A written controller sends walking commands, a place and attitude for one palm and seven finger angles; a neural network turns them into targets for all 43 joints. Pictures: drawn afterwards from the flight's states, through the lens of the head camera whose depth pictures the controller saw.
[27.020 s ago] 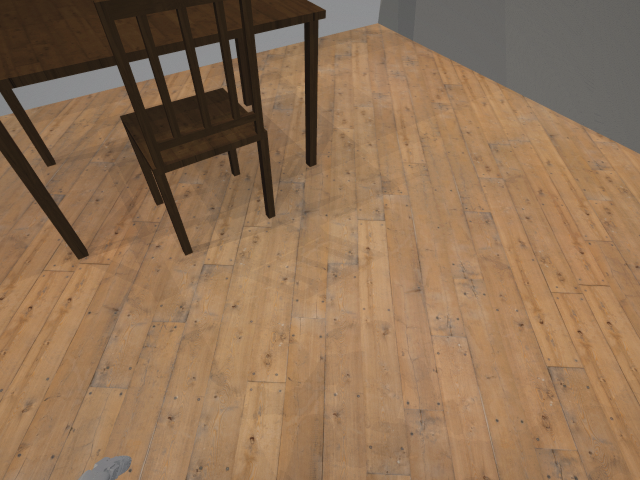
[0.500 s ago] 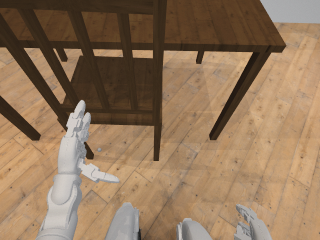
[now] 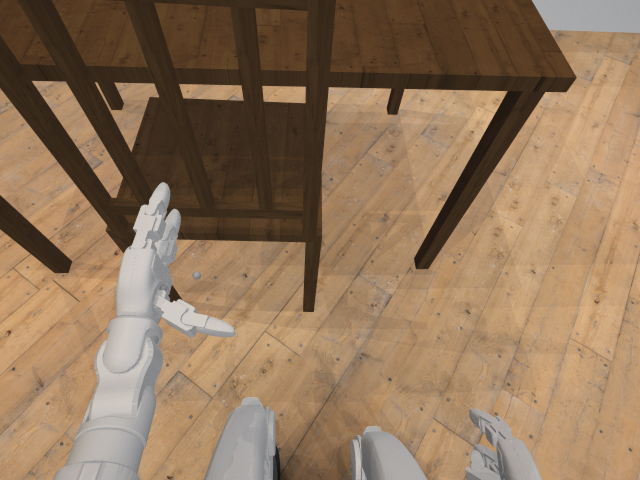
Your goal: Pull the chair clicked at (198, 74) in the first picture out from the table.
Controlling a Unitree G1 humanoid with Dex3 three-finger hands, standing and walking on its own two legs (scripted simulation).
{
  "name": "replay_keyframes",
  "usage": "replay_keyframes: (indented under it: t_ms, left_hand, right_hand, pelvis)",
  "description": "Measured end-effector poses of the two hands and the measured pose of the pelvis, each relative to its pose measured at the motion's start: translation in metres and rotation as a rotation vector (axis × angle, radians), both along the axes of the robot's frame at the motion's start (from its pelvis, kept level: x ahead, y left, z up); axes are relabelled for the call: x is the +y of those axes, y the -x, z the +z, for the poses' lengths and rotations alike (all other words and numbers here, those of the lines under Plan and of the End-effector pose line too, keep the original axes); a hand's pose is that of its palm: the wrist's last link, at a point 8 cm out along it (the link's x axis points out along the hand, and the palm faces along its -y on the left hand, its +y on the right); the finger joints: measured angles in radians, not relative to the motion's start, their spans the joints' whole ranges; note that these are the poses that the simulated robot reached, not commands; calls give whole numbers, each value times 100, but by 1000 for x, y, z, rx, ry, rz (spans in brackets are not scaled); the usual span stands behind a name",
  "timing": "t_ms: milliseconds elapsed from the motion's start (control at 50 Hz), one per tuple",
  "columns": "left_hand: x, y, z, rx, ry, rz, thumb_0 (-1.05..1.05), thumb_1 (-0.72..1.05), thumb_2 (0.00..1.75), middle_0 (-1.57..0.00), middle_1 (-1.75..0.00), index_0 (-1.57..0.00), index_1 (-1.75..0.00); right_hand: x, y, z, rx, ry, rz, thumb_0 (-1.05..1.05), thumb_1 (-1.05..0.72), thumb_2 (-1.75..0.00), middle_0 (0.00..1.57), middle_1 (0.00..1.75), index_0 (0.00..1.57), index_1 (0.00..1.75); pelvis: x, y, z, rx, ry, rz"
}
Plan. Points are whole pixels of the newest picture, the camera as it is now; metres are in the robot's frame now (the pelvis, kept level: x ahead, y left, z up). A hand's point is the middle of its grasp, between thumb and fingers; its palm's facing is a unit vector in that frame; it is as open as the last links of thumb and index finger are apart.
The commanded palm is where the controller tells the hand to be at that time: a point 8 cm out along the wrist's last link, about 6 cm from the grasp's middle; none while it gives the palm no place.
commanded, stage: push the fingers through the gap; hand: left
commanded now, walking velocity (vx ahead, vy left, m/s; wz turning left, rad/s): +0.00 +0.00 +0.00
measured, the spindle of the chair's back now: (182, 129) +0.56 +0.21 +0.06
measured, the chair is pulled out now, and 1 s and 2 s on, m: -0.08 -0.08 -0.08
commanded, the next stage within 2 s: hook a spindle and tug to test in 1.20 s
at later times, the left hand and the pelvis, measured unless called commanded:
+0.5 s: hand (201, 231) +0.41 +0.16 +0.03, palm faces +0.03 -1.00 -0.03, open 16.9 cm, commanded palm +0.39 +0.21 +0.03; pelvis +0.00 +0.00 +0.00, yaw +0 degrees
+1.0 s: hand (211, 213) +0.44 +0.15 +0.03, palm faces +0.06 -1.00 -0.03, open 16.9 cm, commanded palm +0.41 +0.20 +0.03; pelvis +0.00 -0.01 +0.00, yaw -1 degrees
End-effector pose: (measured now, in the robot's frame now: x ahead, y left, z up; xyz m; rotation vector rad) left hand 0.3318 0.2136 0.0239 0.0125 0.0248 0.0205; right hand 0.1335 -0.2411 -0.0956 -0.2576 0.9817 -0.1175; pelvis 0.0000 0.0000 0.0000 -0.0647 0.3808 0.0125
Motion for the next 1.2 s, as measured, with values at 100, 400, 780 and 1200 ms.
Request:
replay_keyframes:
  t_ms: [100,400,780,1200]
  left_hand:
    - [0,-8,11,-56,-5,15,-1,-50,30,-6,-8,-6,-8]
    - [4,-45,4,-49,-2,22,-1,-50,30,-6,-8,-6,-8]
    - [-9,-75,13,-71,-28,38,-1,-50,30,-6,-8,-6,-8]
    - [-6,-84,5,-26,-17,41,-1,-50,30,-6,-8,-7,-8]
  right_hand:
    - [0,9,0,28,4,-2,1,-90,-89,20,30,20,29]
    - [-7,37,-6,120,27,-40,1,-90,-89,20,30,20,29]
    - [-11,57,-12,192,5,-69,1,-90,-89,20,30,20,29]
    - [-21,69,-14,250,3,-100,1,-90,-89,20,29,20,29]
  pelvis:
    - [2,-1,2,1,0,0]
    - [4,1,-1,24,5,-6]
    - [-1,0,-1,34,-5,-12]
    - [-7,-3,-1,43,-11,-18]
